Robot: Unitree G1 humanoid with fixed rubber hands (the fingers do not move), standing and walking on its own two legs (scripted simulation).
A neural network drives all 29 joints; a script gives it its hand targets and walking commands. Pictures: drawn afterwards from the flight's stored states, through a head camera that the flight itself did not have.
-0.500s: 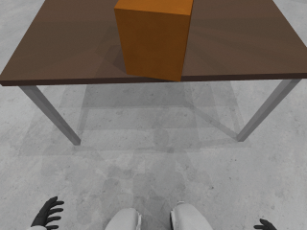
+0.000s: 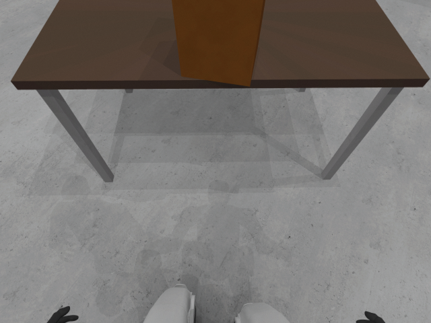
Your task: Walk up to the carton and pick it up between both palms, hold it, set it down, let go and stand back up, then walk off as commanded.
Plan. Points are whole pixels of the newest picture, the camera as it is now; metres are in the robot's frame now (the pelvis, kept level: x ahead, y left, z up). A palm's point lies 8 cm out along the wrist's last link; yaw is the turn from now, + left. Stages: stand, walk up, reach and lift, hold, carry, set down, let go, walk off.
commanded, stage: walk off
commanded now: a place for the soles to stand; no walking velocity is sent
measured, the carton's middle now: (222, 21) +0.83 -0.02 +0.06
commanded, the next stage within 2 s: stand in 0.46 s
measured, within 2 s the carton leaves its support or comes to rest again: neither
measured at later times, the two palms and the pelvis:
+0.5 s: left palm out of the picture +0.10 +0.31 -0.09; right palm out of the picture +0.08 -0.31 -0.09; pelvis +0.00 -0.01 +0.01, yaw +0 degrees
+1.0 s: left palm out of the picture +0.09 +0.31 -0.09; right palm out of the picture +0.09 -0.31 -0.08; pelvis -0.01 -0.01 +0.02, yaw +0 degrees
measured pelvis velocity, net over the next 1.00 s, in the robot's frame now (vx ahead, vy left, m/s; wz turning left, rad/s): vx -0.01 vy -0.01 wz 0.01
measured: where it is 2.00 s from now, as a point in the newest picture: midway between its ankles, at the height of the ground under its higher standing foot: outside the picture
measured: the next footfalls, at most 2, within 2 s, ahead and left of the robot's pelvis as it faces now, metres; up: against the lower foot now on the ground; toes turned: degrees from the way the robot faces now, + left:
none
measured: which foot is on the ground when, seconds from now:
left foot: down 0.00-1.00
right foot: down 0.00-1.00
